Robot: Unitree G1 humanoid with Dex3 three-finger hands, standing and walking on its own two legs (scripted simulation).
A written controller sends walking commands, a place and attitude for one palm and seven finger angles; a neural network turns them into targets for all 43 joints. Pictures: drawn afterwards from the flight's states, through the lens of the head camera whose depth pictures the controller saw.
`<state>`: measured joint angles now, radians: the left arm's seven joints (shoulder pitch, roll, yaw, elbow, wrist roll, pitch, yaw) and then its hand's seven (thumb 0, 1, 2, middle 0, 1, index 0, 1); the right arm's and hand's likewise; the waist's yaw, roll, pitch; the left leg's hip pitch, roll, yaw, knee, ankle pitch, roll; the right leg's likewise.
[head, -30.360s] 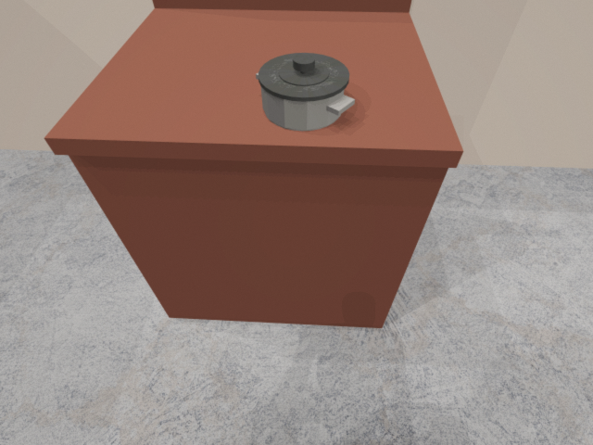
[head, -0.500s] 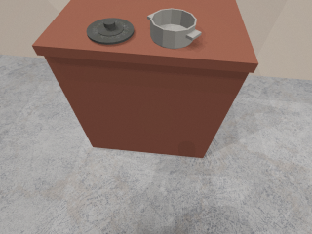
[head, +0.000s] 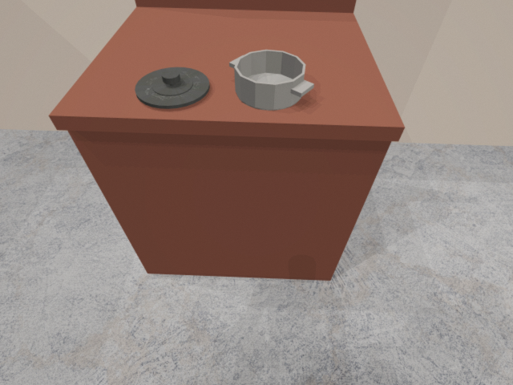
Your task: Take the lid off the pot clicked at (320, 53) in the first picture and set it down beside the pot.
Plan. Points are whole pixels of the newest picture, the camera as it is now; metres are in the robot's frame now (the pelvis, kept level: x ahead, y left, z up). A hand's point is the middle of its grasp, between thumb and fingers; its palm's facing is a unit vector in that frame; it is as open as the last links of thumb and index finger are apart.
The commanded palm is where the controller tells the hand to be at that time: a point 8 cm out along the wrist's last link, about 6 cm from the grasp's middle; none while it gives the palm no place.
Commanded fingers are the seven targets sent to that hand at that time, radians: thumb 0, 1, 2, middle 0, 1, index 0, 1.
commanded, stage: let the arm hang, fingers relaxed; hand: left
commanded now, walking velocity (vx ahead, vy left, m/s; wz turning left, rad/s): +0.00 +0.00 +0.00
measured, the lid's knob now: (171, 77) +0.74 +0.23 +0.10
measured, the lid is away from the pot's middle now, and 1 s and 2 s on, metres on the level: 0.23 0.23 0.23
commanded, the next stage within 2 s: look to check the result in 0.18 s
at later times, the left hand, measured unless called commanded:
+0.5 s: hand out of the picture -0.01 +0.16 -0.18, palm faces +0.02 -0.98 -0.18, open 7.3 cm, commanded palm none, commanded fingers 0.00 0.90 0.90 -0.20 -0.30 -0.20 -0.30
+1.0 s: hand out of the picture -0.01 +0.16 -0.18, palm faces +0.02 -0.98 -0.19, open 7.3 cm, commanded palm none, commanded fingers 0.00 0.90 0.90 -0.20 -0.30 -0.20 -0.30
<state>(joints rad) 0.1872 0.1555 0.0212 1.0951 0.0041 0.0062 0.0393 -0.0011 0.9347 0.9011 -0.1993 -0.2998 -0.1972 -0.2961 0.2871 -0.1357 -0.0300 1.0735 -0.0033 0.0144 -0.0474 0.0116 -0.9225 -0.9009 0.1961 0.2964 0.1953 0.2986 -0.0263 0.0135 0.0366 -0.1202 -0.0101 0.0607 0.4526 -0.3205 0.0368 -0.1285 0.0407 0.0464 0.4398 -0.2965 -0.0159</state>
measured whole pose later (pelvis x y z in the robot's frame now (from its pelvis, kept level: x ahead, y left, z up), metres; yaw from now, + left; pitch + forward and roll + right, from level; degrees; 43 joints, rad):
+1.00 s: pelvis -0.01 -0.01 +0.00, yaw +0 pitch -1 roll +0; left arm 0.27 0.12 0.02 1.15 0.01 0.00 0.04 0.01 0.93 0.90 -0.20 -0.30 -0.20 -0.30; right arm 0.31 -0.11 -0.02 1.11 0.00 0.01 -0.05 0.00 -0.91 -0.90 0.19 0.30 0.19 0.30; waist -0.02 0.02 0.04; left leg -0.13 0.00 0.07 0.44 -0.30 0.03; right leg -0.14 0.05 0.05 0.43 -0.28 -0.02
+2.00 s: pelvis -0.01 -0.01 +0.00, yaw +0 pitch -1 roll +0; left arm 0.27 0.12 0.02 1.15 0.01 0.00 0.04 0.01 0.93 0.90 -0.20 -0.30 -0.20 -0.30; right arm 0.30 -0.11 -0.02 1.12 0.00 0.02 -0.05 0.00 -0.91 -0.90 0.19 0.30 0.19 0.30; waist -0.02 0.02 0.05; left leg -0.13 0.01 0.05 0.43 -0.29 0.02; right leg -0.14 0.06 0.04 0.42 -0.26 -0.03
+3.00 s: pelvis -0.02 -0.01 +0.00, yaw +0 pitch -1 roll +0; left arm 0.28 0.12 0.01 1.15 0.01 0.00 0.04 0.01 0.93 0.90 -0.20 -0.30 -0.20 -0.30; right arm 0.31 -0.11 -0.02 1.12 0.00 0.01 -0.05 0.00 -0.91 -0.90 0.19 0.30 0.19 0.30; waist -0.02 0.02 0.05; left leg -0.13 0.00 0.06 0.42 -0.28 0.02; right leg -0.14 0.05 0.04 0.42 -0.26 -0.03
